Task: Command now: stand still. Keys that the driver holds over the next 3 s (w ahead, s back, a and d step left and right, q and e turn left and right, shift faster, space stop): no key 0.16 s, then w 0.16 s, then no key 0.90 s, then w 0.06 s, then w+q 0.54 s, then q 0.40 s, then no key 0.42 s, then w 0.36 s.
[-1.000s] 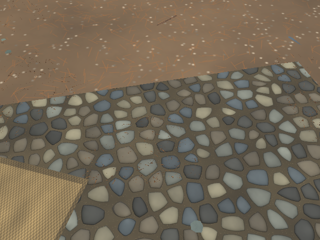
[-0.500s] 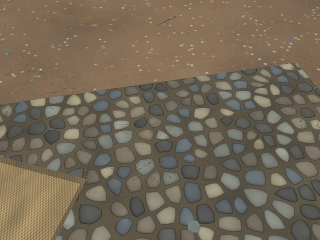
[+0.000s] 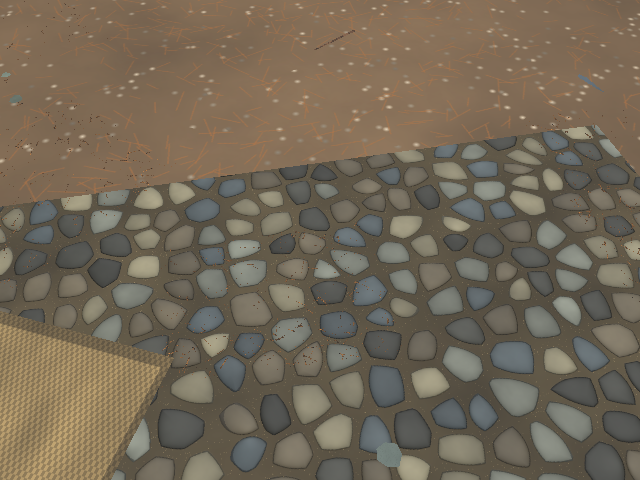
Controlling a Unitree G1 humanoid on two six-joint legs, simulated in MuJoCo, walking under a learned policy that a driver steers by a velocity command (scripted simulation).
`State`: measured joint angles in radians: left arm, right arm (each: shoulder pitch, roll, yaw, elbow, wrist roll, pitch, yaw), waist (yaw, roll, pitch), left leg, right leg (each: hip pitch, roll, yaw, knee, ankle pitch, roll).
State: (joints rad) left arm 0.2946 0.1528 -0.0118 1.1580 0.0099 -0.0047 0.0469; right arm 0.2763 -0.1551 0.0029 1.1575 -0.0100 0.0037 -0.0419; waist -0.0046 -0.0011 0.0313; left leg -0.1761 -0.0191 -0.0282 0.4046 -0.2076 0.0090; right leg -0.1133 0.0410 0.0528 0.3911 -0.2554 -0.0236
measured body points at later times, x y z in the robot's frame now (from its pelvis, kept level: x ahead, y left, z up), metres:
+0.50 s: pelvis +0.06 +0.03 -0.01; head +0.07 +0.04 +0.44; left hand -0.01 +0.25 -0.17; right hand +0.06 -0.20 -0.16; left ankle +0.03 +0.11 -0.74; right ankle -0.02 -0.10 -0.72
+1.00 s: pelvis +0.12 +0.02 -0.01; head +0.14 +0.02 +0.44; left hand +0.13 +0.24 -0.17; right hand +0.08 -0.20 -0.16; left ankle +0.03 +0.11 -0.74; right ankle +0.10 -0.09 -0.74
